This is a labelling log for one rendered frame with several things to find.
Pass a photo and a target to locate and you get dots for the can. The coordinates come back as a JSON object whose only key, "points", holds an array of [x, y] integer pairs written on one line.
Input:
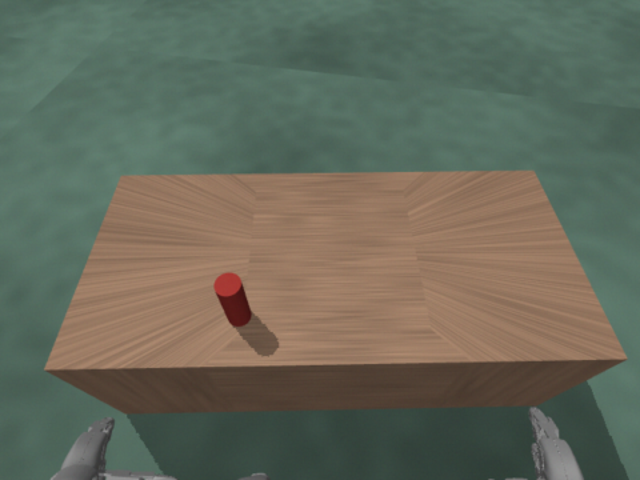
{"points": [[232, 297]]}

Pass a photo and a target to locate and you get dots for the left robot arm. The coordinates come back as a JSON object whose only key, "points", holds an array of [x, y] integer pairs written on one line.
{"points": [[77, 472]]}

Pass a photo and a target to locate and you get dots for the right robot hand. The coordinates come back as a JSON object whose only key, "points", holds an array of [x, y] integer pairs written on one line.
{"points": [[553, 457]]}

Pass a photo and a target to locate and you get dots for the left robot hand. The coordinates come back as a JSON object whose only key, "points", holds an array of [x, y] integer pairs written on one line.
{"points": [[90, 448]]}

